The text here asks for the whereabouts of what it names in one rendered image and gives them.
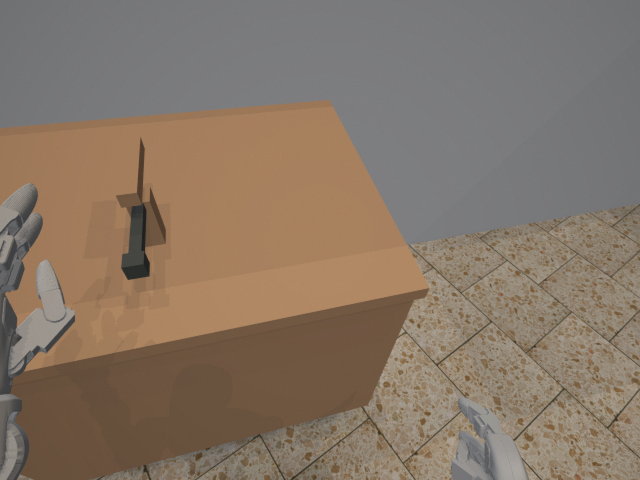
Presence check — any tap lever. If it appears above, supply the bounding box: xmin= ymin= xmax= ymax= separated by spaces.
xmin=121 ymin=203 xmax=150 ymax=280

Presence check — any left robot forearm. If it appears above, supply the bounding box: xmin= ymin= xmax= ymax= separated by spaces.
xmin=0 ymin=394 xmax=29 ymax=480

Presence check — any robot right hand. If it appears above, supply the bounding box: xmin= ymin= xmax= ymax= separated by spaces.
xmin=451 ymin=397 xmax=529 ymax=480

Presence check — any counter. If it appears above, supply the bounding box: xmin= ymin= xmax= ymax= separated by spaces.
xmin=0 ymin=100 xmax=430 ymax=480

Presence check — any robot left hand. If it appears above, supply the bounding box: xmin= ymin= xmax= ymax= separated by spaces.
xmin=0 ymin=183 xmax=75 ymax=395

